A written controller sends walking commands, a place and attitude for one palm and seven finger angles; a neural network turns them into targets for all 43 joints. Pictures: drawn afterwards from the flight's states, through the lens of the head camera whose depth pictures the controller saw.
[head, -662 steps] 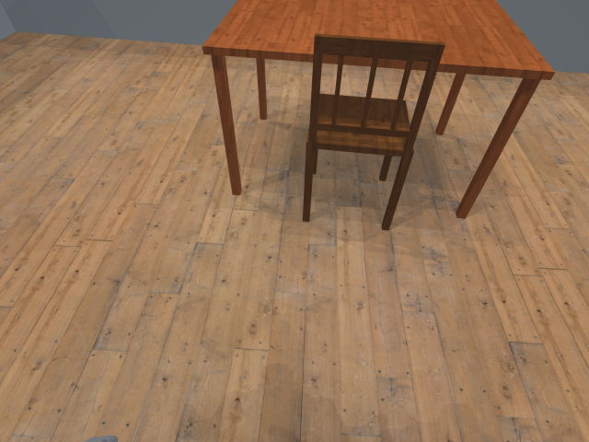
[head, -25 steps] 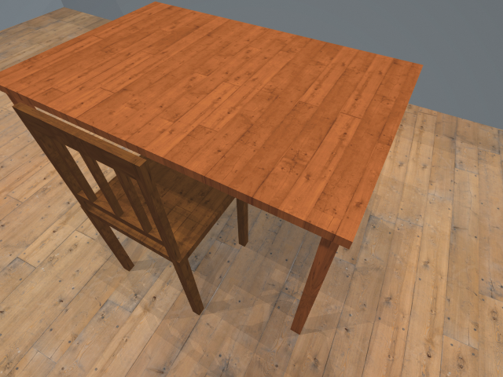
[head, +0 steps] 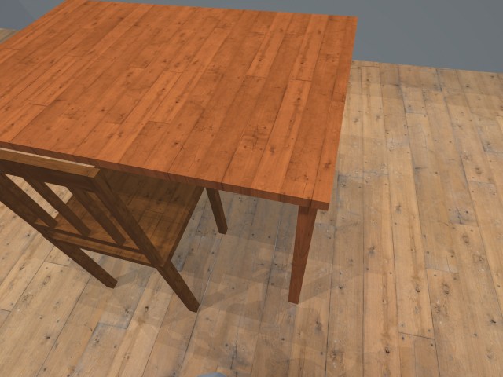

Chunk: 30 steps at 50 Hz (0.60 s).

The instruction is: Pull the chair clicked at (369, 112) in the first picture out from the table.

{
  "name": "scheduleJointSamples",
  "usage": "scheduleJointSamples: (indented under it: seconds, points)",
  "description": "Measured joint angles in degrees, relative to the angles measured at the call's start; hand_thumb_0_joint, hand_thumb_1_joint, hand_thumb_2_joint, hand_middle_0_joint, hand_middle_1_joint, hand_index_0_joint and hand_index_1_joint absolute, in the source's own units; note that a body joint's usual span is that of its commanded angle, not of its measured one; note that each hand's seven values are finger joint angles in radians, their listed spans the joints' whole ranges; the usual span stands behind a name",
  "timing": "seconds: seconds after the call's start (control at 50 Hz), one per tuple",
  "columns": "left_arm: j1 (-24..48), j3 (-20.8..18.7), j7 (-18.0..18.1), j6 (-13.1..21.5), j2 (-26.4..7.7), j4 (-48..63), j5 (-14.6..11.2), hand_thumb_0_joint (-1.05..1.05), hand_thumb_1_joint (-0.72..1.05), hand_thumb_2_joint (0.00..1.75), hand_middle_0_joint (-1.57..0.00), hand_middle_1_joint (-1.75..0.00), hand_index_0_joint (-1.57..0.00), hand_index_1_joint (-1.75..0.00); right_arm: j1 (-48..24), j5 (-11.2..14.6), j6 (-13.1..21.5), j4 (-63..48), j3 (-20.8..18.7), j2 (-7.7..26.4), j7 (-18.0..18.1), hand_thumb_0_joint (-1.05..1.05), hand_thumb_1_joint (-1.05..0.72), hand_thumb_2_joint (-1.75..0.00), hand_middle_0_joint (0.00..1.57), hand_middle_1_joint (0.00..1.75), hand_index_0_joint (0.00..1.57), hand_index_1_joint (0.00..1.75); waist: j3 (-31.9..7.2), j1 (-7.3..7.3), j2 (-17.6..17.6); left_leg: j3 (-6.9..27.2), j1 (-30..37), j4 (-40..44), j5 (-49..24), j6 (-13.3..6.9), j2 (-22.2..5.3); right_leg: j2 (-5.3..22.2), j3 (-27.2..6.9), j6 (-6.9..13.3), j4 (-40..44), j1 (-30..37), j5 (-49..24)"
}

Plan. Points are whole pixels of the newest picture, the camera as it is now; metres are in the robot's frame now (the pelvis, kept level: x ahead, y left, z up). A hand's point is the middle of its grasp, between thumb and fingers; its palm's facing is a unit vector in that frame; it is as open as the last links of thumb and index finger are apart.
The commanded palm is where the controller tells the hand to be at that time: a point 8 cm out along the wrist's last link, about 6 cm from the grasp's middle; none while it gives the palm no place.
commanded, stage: shuffle to correct the standing spot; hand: left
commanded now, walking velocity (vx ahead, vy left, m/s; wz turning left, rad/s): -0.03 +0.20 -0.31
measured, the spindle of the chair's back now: (61, 207) +0.45 +0.50 -0.10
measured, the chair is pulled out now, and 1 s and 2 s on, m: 0.00 0.00 0.00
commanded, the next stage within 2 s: come to a stop and stand still in 1.06 s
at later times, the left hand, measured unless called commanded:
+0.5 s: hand out of the picture +0.06 +0.33 -0.16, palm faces -0.06 -0.96 -0.29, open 7.4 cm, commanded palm none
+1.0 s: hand out of the picture -0.01 +0.40 -0.14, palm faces -0.10 -0.96 -0.28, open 7.4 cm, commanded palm none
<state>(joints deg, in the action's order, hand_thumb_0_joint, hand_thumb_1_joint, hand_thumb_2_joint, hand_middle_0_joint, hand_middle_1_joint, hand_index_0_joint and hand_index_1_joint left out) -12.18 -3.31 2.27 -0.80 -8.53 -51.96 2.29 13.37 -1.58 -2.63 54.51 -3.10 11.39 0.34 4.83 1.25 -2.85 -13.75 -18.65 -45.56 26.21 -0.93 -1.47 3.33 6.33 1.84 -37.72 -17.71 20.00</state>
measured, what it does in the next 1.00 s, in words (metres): steps to the left: left foot, then right foot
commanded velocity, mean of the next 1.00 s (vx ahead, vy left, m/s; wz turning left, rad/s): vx -0.05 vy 0.20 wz -0.12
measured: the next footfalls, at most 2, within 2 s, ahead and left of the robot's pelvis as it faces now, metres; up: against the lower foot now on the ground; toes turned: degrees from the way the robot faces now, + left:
left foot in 0.34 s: +0.07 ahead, +0.22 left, +0.00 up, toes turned -4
right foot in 0.64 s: -0.03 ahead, +0.07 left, +0.00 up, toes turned -18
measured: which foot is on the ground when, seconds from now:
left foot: up 0.00-0.32, down 0.34-0.64, up 0.66-1.00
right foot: down 0.00-0.34, up 0.36-0.62, down 0.64-1.00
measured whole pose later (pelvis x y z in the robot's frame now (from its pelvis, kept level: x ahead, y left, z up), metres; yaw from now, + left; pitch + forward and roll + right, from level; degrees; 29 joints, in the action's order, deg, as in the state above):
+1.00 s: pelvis -0.06 +0.21 +0.02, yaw -11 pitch +0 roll +5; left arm -16.1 -3.9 1.6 -0.9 -10.2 -56.1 2.2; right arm 12.7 -0.9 -4.9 56.5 -3.8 11.4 -0.8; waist 3.7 2.3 2.6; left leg -1.6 -23.6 -48.1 20.6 4.9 -1.8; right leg 8.9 3.1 -0.8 -30.8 -16.6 14.4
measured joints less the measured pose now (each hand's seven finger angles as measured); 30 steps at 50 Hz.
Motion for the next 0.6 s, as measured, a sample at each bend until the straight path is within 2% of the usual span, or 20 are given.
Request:
scheduleJointSamples:
  seconds: [0.04,0.08,0.16,0.24,0.32,0.34,0.38,0.4,0.46,0.5,0.54,0.6]
  points:
    - [-0.6,0.4,0.2,0.7,0.2,0.0,-0.1,0.01,0.91,0.89,-0.20,-0.29,-0.20,-0.30,-1.1,-0.2,-0.9,0.0,-0.2,0.3,-0.1,0.01,-0.92,-0.90,0.20,0.30,0.20,0.30,0.3,0.18,0.5,5.2,-5.0,-9.8,0.3,2.0,0.9,0.2,-1.2,-0.2,1.3,0.3,-0.6]
    - [-1.4,0.6,0.1,0.7,0.1,-0.4,-0.1,0.01,0.91,0.89,-0.20,-0.29,-0.20,-0.30,-2.0,-0.3,-1.3,-0.5,-0.3,0.4,-0.5,0.01,-0.92,-0.90,0.20,0.30,0.20,0.30,0.0,0.15,1.2,8.8,-8.6,-14.7,-3.2,3.5,0.7,0.5,-2.5,-0.7,3.8,0.9,-2.5]
    - [-3.0,0.5,-0.7,0.3,-0.8,-1.5,0.0,0.01,0.91,0.89,-0.20,-0.30,-0.20,-0.30,-2.9,0.0,-1.0,-1.8,-0.5,0.4,-1.0,0.01,-0.91,-0.90,0.20,0.30,0.19,0.30,-0.9,0.07,3.2,12.4,-11.0,-13.5,-8.2,5.1,-0.6,1.7,-5.3,-1.8,7.4,1.3,-5.3]
    - [-3.8,0.0,-1.3,-0.2,-2.1,-1.9,0.3,0.01,0.91,0.89,-0.20,-0.30,-0.20,-0.30,-2.8,0.5,-0.5,-2.2,-0.6,0.6,-1.2,0.01,-0.91,-0.90,0.20,0.30,0.19,0.30,-1.4,0.84,5.1,12.7,-8.0,-4.6,-8.5,5.4,-0.8,3.2,-8.1,-3.5,7.8,0.7,-6.1]
    - [-4.3,-0.9,-1.3,-1.1,-3.5,-1.8,0.2,0.01,0.90,0.89,-0.20,-0.30,-0.20,-0.30,-1.6,0.9,0.7,-2.4,-0.5,1.2,-1.0,0.01,-0.91,-0.90,0.20,0.30,0.19,0.30,-2.1,1.53,6.0,11.1,-0.5,10.7,-10.8,4.6,0.3,3.8,-10.8,-5.7,4.7,-1.3,-5.1]
    - [-4.7,-1.0,-1.2,-1.4,-3.6,-1.6,0.1,0.01,0.90,0.89,-0.20,-0.30,-0.20,-0.30,-0.8,0.9,1.1,-2.8,-0.4,1.7,-0.9,0.01,-0.91,-0.90,0.20,0.30,0.19,0.30,-2.6,1.39,5.0,10.6,1.8,14.9,-12.2,4.2,-0.2,3.1,-10.8,-5.6,2.8,-2.3,-4.2]
    - [-3.8,-1.9,-0.8,-2.6,-4.7,-1.6,-0.1,0.01,0.91,0.89,-0.20,-0.30,-0.20,-0.30,-0.3,0.5,1.2,-2.6,-0.3,0.8,-0.5,0.01,-0.91,-0.90,0.20,0.30,0.19,0.30,-2.2,0.73,6.2,9.8,0.6,12.5,-11.3,2.5,0.5,2.7,-12.0,-3.4,-5.0,-5.3,4.0]
    - [-3.4,-2.3,-0.3,-3.1,-5.2,-1.7,-0.2,0.01,0.91,0.89,-0.20,-0.30,-0.20,-0.30,0.0,0.2,0.9,-2.5,0.1,0.1,-0.4,0.01,-0.91,-0.90,0.20,0.30,0.19,0.30,-2.0,0.61,6.6,9.4,0.1,11.3,-10.6,1.6,0.5,1.6,-12.2,-2.4,-10.6,-7.2,7.6]
    - [-2.3,-2.8,0.3,-3.4,-5.6,-2.0,-0.4,0.01,0.91,0.89,-0.20,-0.29,-0.20,-0.30,1.2,-0.5,-0.3,-2.2,1.1,-1.7,0.0,0.01,-0.91,-0.90,0.20,0.30,0.19,0.30,-2.2,-0.16,6.6,8.7,0.3,12.2,-11.2,0.2,0.7,-1.2,-9.4,-0.4,-26.2,-11.0,8.6]
    - [-2.1,-2.6,0.1,-3.1,-5.2,-1.7,-0.5,0.01,0.91,0.89,-0.20,-0.29,-0.20,-0.30,1.6,-0.7,-0.7,-1.7,1.6,-2.6,0.1,0.01,-0.91,-0.90,0.20,0.30,0.19,0.30,-2.3,-0.36,6.3,8.0,0.7,13.8,-12.3,-0.4,1.2,-2.0,-6.6,-0.1,-28.9,-10.6,8.2]
    - [-2.2,-2.1,0.0,-2.8,-4.2,-1.5,-0.7,0.01,0.91,0.89,-0.20,-0.29,-0.20,-0.30,1.8,-0.9,-0.7,-1.4,1.8,-3.1,0.4,0.01,-0.91,-0.90,0.20,0.30,0.20,0.30,-2.4,-0.62,5.5,7.1,1.0,15.3,-13.3,-1.2,1.8,-2.3,-4.0,0.0,-25.0,-7.9,9.2]
    - [-2.7,-0.8,-0.1,-2.3,-2.0,-1.5,-0.7,0.01,0.91,0.89,-0.19,-0.29,-0.19,-0.30,2.3,-0.7,-0.4,-1.2,1.3,-2.6,0.9,0.01,-0.93,-0.90,0.20,0.30,0.20,0.30,-2.7,-0.90,3.9,5.4,0.9,16.3,-14.1,-2.0,2.9,-2.1,-1.3,-0.1,-10.3,-1.5,8.5]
